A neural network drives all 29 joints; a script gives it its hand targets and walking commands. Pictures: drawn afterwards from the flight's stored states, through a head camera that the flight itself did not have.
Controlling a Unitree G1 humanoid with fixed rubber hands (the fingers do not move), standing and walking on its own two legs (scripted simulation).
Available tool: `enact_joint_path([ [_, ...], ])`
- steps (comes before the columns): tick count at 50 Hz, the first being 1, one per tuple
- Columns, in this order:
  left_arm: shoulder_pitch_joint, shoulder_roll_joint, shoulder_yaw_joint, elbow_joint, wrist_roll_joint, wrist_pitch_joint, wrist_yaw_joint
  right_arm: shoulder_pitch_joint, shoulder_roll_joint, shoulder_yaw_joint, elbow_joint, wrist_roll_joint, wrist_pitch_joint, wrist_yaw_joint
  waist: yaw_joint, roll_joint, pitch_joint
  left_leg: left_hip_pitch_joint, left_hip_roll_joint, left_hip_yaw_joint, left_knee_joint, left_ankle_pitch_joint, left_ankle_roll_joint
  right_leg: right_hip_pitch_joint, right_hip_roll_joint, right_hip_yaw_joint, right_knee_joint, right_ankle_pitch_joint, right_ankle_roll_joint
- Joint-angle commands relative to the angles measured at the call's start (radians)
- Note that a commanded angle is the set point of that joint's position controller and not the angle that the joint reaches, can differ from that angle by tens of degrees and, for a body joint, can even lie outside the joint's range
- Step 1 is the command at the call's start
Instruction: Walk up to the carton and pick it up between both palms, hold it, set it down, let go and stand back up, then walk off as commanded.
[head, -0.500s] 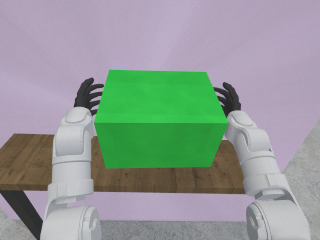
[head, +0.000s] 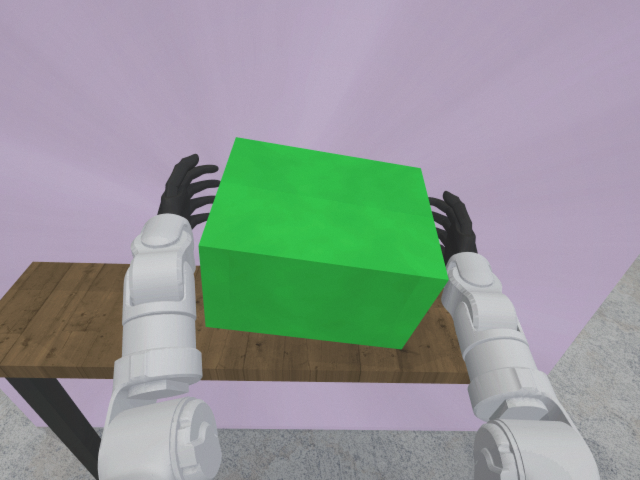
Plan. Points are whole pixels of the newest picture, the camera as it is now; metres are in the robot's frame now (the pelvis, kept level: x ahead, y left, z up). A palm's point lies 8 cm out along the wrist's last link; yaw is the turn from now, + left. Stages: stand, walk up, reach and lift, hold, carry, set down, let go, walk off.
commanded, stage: set down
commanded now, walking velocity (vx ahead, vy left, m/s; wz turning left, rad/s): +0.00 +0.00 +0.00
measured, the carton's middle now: (318, 243) +0.40 +0.01 +0.14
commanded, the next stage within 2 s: none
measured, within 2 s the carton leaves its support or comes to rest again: neither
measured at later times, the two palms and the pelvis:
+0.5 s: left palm (196, 234) +0.40 +0.18 +0.16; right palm (453, 254) +0.40 -0.18 +0.13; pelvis +0.03 -0.01 +0.00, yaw +1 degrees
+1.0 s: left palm (198, 248) +0.40 +0.18 +0.13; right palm (449, 264) +0.39 -0.17 +0.11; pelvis +0.02 -0.01 +0.00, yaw +0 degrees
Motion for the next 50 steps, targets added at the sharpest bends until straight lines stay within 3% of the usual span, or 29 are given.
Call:
enact_joint_path([
  [1, -0.543, -0.486, -0.545, -0.199, -0.181, -0.081, -0.085, -0.942, 0.425, 0.414, -0.482, 0.093, -0.214, 0.095, -0.014, 0.051, -0.513, 0.259, -0.037, 0.037, 0.064, 0.35, -0.038, -0.028, 0.076, -0.07, -0.045, 0.239, 0.034],
  [4, -0.532, -0.501, -0.606, -0.256, -0.208, -0.104, -0.055, -0.932, 0.415, 0.447, -0.514, 0.111, -0.231, 0.088, 0.003, 0.083, -0.577, 0.322, -0.037, 0.024, 0.107, 0.467, -0.059, -0.056, 0.084, -0.061, -0.051, 0.278, 0.035],
  [6, -0.567, -0.514, -0.67, -0.336, -0.249, -0.126, -0.025, -0.909, 0.414, 0.488, -0.56, 0.139, -0.24, 0.088, -0.008, 0.114, -0.668, 0.364, -0.037, 0.005, 0.141, 0.551, -0.08, -0.073, 0.083, -0.06, -0.041, 0.352, 0.033],
  [7, -0.582, -0.514, -0.692, -0.324, -0.257, -0.135, -0.02, -0.898, 0.418, 0.476, -0.549, 0.13, -0.235, 0.081, -0.024, 0.125, -0.653, 0.358, -0.042, 0.006, 0.139, 0.526, -0.085, -0.086, 0.081, -0.055, -0.049, 0.334, 0.034],
  [9, -0.561, -0.51, -0.707, -0.343, -0.268, -0.137, -0.006, -0.862, 0.418, 0.482, -0.544, 0.14, -0.229, 0.083, -0.017, 0.122, -0.654, 0.349, -0.039, -0.001, 0.14, 0.529, -0.085, -0.095, 0.079, -0.047, -0.045, 0.347, 0.032],
  [12, -0.553, -0.487, -0.693, -0.317, -0.26, -0.139, -0.013, -0.813, 0.416, 0.461, -0.482, 0.125, -0.208, 0.076, -0.035, 0.136, -0.625, 0.311, -0.047, 0.006, 0.124, 0.466, -0.084, -0.079, 0.066, -0.036, -0.044, 0.381, 0.043],
  [13, -0.505, -0.465, -0.648, -0.238, -0.232, -0.125, -0.023, -0.796, 0.408, 0.446, -0.443, 0.114, -0.191, 0.076, -0.02, 0.12, -0.553, 0.239, -0.056, 0.011, 0.104, 0.399, -0.069, -0.053, 0.057, -0.022, -0.039, 0.38, 0.052],
  [14, -0.515, -0.458, -0.632, -0.26, -0.227, -0.127, -0.029, -0.776, 0.413, 0.439, -0.433, 0.11, -0.185, 0.075, -0.036, 0.117, -0.569, 0.25, -0.058, 0.011, 0.094, 0.38, -0.062, -0.044, 0.051, -0.024, -0.026, 0.408, 0.056],
  [18, -0.469, -0.455, -0.594, -0.246, -0.212, -0.118, -0.052, -0.746, 0.428, 0.444, -0.42, 0.115, -0.175, 0.074, -0.015, 0.104, -0.546, 0.203, -0.064, 0.011, 0.092, 0.417, -0.064, 0.014, 0.045, -0.019, -0.007, 0.484, 0.066],
  [21, -0.457, -0.468, -0.586, -0.239, -0.229, -0.12, -0.061, -0.796, 0.442, 0.471, -0.492, 0.129, -0.178, 0.072, 0.002, 0.064, -0.57, 0.189, -0.064, 0.008, 0.091, 0.45, -0.055, 0.039, 0.049, -0.01, 0.005, 0.55, 0.073],
  [24, -0.476, -0.454, -0.552, -0.194, -0.226, -0.128, -0.075, -0.797, 0.449, 0.459, -0.494, 0.102, -0.178, 0.069, -0.001, 0.003, -0.561, 0.147, -0.065, 0.01, 0.072, 0.415, -0.041, 0.083, 0.052, -0.011, 0.02, 0.59, 0.082],
  [28, -0.48, -0.455, -0.503, -0.126, -0.214, -0.154, -0.081, -0.828, 0.469, 0.478, -0.522, 0.083, -0.178, 0.071, 0.024, -0.061, -0.557, 0.089, -0.067, 0.012, 0.047, 0.341, -0.011, 0.109, 0.046, 0.007, 0.03, 0.619, 0.091],
  [30, -0.502, -0.466, -0.514, -0.124, -0.219, -0.173, -0.079, -0.813, 0.482, 0.466, -0.504, 0.069, -0.185, 0.076, 0.018, -0.047, -0.584, 0.105, -0.063, 0.014, 0.06, 0.365, -0.024, 0.12, 0.05, 0.001, 0.036, 0.639, 0.085],
  [33, -0.512, -0.493, -0.541, -0.115, -0.218, -0.184, -0.072, -0.838, 0.477, 0.467, -0.52, 0.064, -0.202, 0.081, 0.01, -0.011, -0.614, 0.163, -0.053, 0.007, 0.081, 0.44, -0.044, 0.07, 0.064, -0.013, 0.026, 0.61, 0.075],
  [34, -0.526, -0.489, -0.541, -0.1, -0.22, -0.197, -0.07, -0.829, 0.485, 0.462, -0.496, 0.051, -0.202, 0.082, 0.015, -0.017, -0.618, 0.177, -0.047, 0.006, 0.084, 0.444, -0.047, 0.051, 0.069, -0.019, 0.023, 0.593, 0.072],
  [37, -0.552, -0.504, -0.562, -0.092, -0.22, -0.219, -0.054, -0.825, 0.467, 0.413, -0.458, 0.031, -0.219, 0.096, 0.001, 0.052, -0.639, 0.253, -0.041, -0.001, 0.097, 0.464, -0.068, -0.049, 0.073, -0.032, -0.007, 0.475, 0.053],
  [39, -0.588, -0.504, -0.545, -0.066, -0.208, -0.234, -0.05, -0.798, 0.479, 0.378, -0.353, 0.004, -0.215, 0.108, 0.017, 0.066, -0.591, 0.247, -0.035, 0.005, 0.085, 0.423, -0.07, -0.081, 0.065, -0.027, -0.024, 0.389, 0.051],
  [40, -0.591, -0.509, -0.565, -0.073, -0.22, -0.245, -0.045, -0.809, 0.474, 0.367, -0.366, 0.0, -0.226, 0.11, 0.009, 0.067, -0.624, 0.277, -0.029, 0.004, 0.09, 0.453, -0.077, -0.101, 0.073, -0.04, -0.023, 0.396, 0.046],
  [41, -0.616, -0.506, -0.562, -0.052, -0.219, -0.252, -0.041, -0.789, 0.466, 0.335, -0.325, -0.018, -0.229, 0.114, -0.003, 0.097, -0.621, 0.283, -0.031, 0.009, 0.103, 0.466, -0.087, -0.112, 0.072, -0.041, -0.029, 0.365, 0.046],
  [43, -0.651, -0.524, -0.576, -0.05, -0.216, -0.271, -0.029, -0.82, 0.467, 0.314, -0.285, -0.03, -0.244, 0.124, 0.004, 0.15, -0.632, 0.304, -0.024, 0.003, 0.109, 0.497, -0.105, -0.154, 0.074, -0.048, -0.035, 0.313, 0.033],
  [45, -0.637, -0.515, -0.551, 0.004, -0.195, -0.267, -0.028, -0.803, 0.453, 0.27, -0.229, -0.053, -0.248, 0.129, 0.007, 0.155, -0.596, 0.299, -0.022, 0.011, 0.098, 0.453, -0.102, -0.169, 0.067, -0.051, -0.055, 0.266, 0.03],
  [46, -0.645, -0.531, -0.567, -0.013, -0.201, -0.28, -0.021, -0.837, 0.452, 0.264, -0.254, -0.052, -0.263, 0.137, 0.011, 0.16, -0.632, 0.296, -0.02, 0.011, 0.101, 0.468, -0.105, -0.172, 0.07, -0.053, -0.049, 0.28, 0.029],
  [47, -0.648, -0.505, -0.525, 0.059, -0.188, -0.286, -0.026, -0.807, 0.453, 0.227, -0.183, -0.078, -0.253, 0.137, 0.004, 0.142, -0.572, 0.272, -0.025, 0.014, 0.094, 0.411, -0.094, -0.161, 0.061, -0.044, -0.064, 0.245, 0.031],
  [48, -0.645, -0.529, -0.528, 0.051, -0.195, -0.292, -0.023, -0.847, 0.451, 0.224, -0.223, -0.08, -0.273, 0.138, 0.012, 0.144, -0.621, 0.265, -0.02, 0.012, 0.09, 0.418, -0.093, -0.163, 0.063, -0.049, -0.052, 0.275, 0.031],
  [49, -0.659, -0.519, -0.513, 0.08, -0.189, -0.296, -0.027, -0.827, 0.445, 0.211, -0.182, -0.099, -0.268, 0.141, 0.002, 0.132, -0.587, 0.251, -0.024, 0.017, 0.079, 0.386, -0.093, -0.153, 0.062, -0.053, -0.053, 0.249, 0.033],
  [50, -0.657, -0.511, -0.491, 0.106, -0.182, -0.303, -0.028, -0.846, 0.447, 0.201, -0.158, -0.107, -0.269, 0.147, 0.021, 0.129, -0.575, 0.228, -0.026, 0.027, 0.065, 0.351, -0.085, -0.155, 0.056, -0.051, -0.054, 0.228, 0.036],
])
